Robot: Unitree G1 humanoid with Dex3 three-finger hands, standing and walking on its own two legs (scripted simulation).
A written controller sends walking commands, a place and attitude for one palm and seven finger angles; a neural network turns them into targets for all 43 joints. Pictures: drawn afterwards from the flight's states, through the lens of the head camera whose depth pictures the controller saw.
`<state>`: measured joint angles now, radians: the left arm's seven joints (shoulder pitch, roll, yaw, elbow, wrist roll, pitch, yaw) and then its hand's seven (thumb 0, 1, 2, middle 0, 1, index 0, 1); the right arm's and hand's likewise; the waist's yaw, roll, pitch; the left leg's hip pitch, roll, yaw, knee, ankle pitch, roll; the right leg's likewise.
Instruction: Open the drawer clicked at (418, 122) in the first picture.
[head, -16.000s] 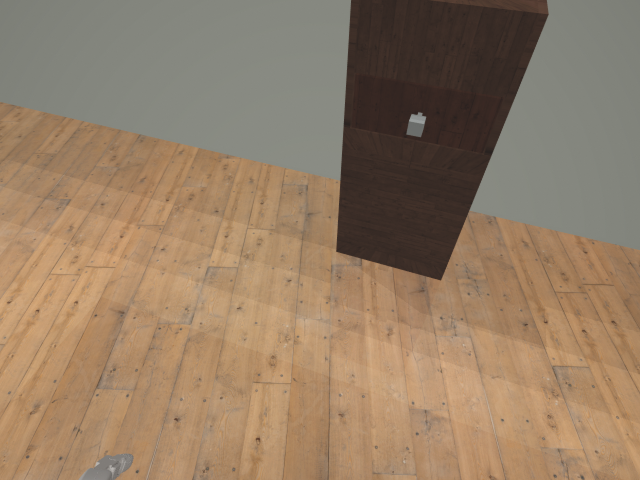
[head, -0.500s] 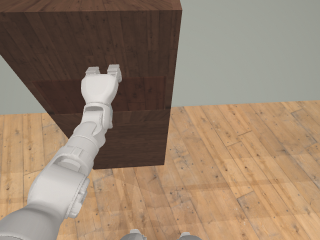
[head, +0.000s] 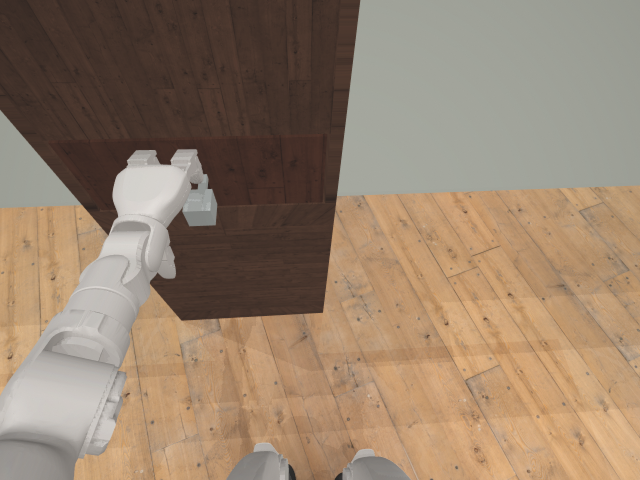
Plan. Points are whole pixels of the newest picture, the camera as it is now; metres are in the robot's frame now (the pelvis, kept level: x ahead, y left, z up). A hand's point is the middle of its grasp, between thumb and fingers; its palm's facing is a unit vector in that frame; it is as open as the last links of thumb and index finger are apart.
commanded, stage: move the hooked fingers above the handle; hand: left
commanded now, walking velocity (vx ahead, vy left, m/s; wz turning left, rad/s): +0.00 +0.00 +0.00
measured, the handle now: (201, 197) +0.52 +0.17 -0.04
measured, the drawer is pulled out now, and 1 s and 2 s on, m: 0.00 0.00 0.00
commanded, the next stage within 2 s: lower the fingers behind the handle in 1.66 s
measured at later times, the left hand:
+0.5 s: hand (183, 200) +0.47 +0.17 +0.02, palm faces -0.14 -0.05 -0.99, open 13.8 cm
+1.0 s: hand (187, 188) +0.49 +0.17 +0.03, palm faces -0.09 -0.05 -0.99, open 13.5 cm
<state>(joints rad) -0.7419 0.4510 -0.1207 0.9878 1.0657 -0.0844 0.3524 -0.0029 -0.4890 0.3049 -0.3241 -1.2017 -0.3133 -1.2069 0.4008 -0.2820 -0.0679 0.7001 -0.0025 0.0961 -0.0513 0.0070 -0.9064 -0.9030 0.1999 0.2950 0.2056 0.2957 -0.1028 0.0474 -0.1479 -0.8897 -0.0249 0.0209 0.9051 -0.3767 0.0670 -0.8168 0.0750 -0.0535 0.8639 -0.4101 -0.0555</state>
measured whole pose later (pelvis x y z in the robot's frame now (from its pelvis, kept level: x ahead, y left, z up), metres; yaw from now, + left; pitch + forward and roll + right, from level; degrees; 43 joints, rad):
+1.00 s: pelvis +0.01 +0.01 +0.02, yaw -1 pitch +17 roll -2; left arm -0.85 0.31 -0.15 1.16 1.02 0.17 0.35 0.00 -0.49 0.30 -0.34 -1.22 -0.36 -1.25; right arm 0.33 -0.22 -0.02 0.69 0.01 0.16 -0.02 0.01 -0.91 -0.90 0.20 0.30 0.21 0.30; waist -0.13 0.06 -0.17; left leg -0.74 -0.03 0.04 0.80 -0.36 0.08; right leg -0.68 0.07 -0.03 0.77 -0.39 -0.05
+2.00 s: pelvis +0.02 -0.01 +0.00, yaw +0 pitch +20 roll -1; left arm -0.75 0.32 -0.11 1.02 1.12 -0.02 0.50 0.00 -0.49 0.30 -0.32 -1.20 -0.32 -1.21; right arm 0.27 -0.25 -0.06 0.70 -0.02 0.11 -0.01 0.01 -0.91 -0.90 0.20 0.29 0.20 0.30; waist -0.10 0.05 -0.19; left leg -0.84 -0.03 0.03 0.89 -0.41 0.06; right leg -0.78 0.07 -0.04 0.87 -0.44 -0.06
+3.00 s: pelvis +0.01 +0.00 -0.03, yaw -2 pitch +25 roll -3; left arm -0.74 0.36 -0.06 1.09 1.12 -0.02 0.48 0.00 -0.49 0.30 -0.31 -1.20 -0.32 -1.21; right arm 0.35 -0.23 -0.04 0.70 -0.03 0.10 -0.01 0.01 -0.91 -0.90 0.20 0.30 0.21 0.30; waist -0.13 0.06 -0.22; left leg -1.04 -0.01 0.04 1.06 -0.46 0.07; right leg -0.97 0.09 -0.04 1.01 -0.49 -0.05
